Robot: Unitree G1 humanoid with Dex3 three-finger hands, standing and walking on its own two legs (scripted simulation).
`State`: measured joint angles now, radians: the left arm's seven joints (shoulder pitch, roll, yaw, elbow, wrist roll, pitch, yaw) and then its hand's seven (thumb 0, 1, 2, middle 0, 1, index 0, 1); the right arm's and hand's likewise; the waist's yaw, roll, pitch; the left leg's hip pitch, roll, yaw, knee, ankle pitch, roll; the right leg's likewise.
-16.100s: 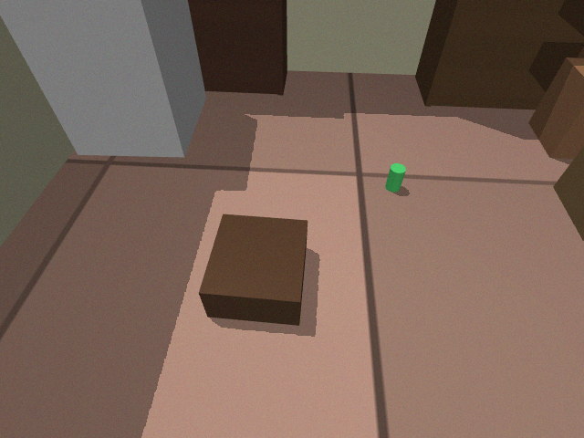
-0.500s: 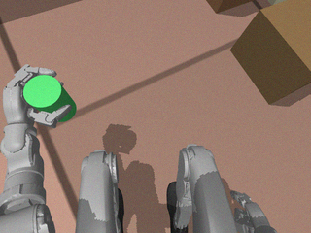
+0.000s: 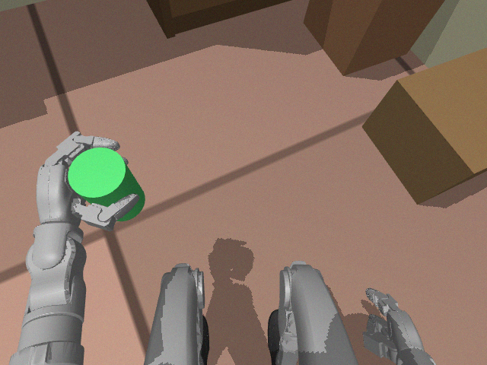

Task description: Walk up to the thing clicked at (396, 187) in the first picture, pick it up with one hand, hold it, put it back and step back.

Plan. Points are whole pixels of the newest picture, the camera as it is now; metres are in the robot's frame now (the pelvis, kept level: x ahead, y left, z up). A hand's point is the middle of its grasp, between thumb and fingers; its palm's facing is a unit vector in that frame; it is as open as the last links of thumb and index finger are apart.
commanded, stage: lift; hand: left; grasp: from the side
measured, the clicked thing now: (111, 188) +0.39 +0.22 -0.01
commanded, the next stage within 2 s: hold in 1.30 s
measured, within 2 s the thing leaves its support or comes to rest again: neither
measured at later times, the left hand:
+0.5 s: hand (60, 138) +0.37 +0.21 +0.16, palm faces +0.11 -0.99 -0.03, open 10.1 cm
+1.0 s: hand (46, 95) +0.38 +0.19 +0.22, palm faces +0.14 -0.99 -0.01, open 10.1 cm
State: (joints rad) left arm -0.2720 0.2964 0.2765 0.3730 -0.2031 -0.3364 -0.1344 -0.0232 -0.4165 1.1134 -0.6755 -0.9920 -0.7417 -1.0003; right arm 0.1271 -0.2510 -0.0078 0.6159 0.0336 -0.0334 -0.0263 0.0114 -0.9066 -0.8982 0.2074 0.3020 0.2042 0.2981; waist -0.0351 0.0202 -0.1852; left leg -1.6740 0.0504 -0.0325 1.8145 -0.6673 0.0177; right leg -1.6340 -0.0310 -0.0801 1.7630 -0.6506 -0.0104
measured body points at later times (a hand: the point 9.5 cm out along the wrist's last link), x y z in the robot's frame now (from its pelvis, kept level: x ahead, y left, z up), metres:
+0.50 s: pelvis +0.03 +0.01 +0.13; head +0.12 +0.04 +0.57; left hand +0.36 +0.26 +0.16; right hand +0.18 -0.24 +0.03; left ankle +0.07 +0.11 -0.49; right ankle +0.07 -0.12 -0.49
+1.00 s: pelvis +0.05 +0.00 +0.18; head +0.11 +0.02 +0.63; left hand +0.37 +0.24 +0.22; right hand +0.19 -0.24 +0.08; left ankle +0.07 +0.11 -0.49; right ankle +0.07 -0.12 -0.49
